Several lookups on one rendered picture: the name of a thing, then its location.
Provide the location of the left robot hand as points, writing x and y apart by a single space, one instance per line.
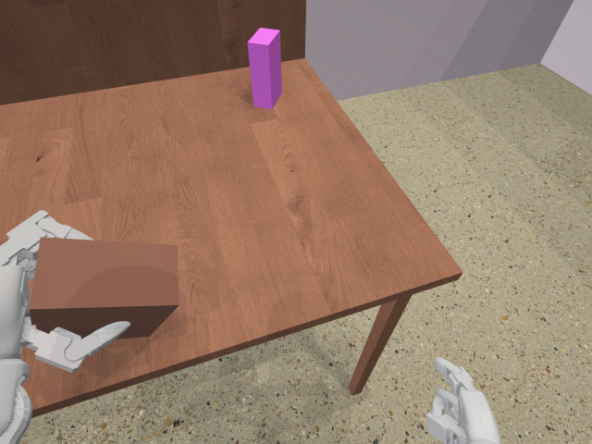
18 258

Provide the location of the table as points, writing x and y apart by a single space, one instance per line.
133 121

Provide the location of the sponge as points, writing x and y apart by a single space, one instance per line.
83 285

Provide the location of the right robot hand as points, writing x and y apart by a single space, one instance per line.
471 418

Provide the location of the robot left forearm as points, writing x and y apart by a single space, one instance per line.
15 403

